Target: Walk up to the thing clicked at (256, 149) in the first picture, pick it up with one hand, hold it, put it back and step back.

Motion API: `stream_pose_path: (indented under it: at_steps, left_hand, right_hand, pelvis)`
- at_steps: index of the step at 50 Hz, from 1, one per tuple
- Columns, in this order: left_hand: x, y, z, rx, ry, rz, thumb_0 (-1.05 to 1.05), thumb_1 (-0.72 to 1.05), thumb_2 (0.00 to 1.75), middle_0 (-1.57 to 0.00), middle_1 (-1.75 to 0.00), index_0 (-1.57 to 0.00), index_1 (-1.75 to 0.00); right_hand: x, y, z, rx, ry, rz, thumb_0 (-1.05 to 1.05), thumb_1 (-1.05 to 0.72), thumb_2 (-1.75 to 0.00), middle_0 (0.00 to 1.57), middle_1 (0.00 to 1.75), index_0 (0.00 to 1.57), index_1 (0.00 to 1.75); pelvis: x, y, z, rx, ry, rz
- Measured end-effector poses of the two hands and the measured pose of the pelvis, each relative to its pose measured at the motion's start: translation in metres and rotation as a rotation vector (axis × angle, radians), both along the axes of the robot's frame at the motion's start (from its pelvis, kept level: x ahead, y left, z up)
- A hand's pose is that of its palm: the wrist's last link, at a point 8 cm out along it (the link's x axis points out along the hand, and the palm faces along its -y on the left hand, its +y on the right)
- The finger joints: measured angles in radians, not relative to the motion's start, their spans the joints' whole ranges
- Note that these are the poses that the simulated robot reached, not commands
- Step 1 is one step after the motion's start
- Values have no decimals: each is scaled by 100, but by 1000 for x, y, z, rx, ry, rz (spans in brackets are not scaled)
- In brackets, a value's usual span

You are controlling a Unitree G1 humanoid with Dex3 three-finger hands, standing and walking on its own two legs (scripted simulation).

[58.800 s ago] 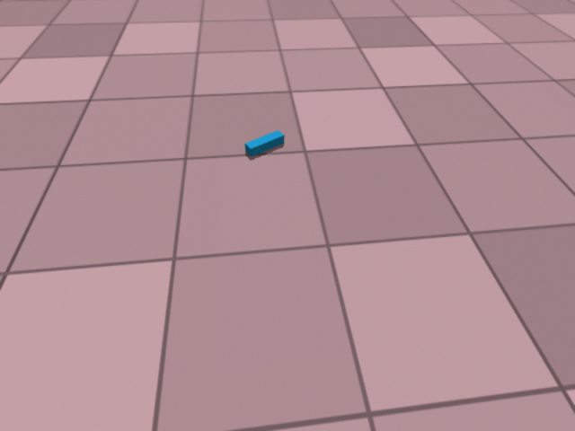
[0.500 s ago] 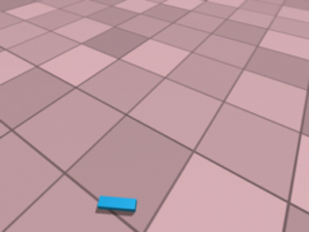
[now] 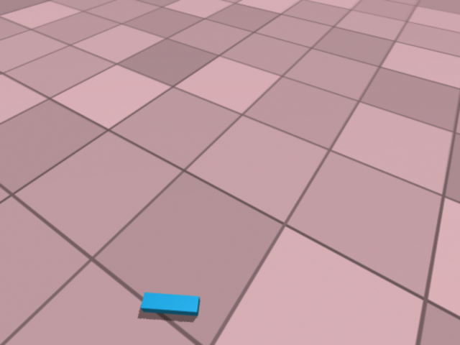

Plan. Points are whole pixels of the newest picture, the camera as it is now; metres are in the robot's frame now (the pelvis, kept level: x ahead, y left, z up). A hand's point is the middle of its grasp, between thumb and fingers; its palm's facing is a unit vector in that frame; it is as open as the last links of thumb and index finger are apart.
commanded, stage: stand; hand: left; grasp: from above
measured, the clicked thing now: (171, 304) +0.41 +0.24 -0.76
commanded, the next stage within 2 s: step back in 0.76 s
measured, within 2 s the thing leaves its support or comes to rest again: neither
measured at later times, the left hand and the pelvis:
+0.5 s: hand out of the picture +0.07 +0.24 -0.16, palm faces +0.00 -0.94 -0.34, open 7.4 cm; pelvis +0.00 +0.00 +0.00, yaw +0 degrees
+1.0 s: hand out of the picture +0.07 +0.28 -0.17, palm faces -0.03 -0.92 -0.38, open 7.4 cm; pelvis -0.03 +0.02 -0.01, yaw -1 degrees
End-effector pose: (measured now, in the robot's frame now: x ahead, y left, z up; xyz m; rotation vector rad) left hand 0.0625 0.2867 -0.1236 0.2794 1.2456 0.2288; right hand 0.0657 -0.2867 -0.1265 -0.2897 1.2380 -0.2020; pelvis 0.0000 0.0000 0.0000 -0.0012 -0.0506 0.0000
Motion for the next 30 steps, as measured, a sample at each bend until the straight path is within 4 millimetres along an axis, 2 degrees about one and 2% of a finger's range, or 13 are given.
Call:
stream_pose_path:
  at_steps: [30]
  left_hand:
    - [6, -2, 2, 6, -3, -19, 0, 90, 90, -20, -30, -20, -30]
  right_hand:
    - [-2, -9, 1, -2, 10, 1, 1, -91, -90, 21, 30, 21, 30]
  pelvis:
    - [3, -6, 0, 2, 6, -2]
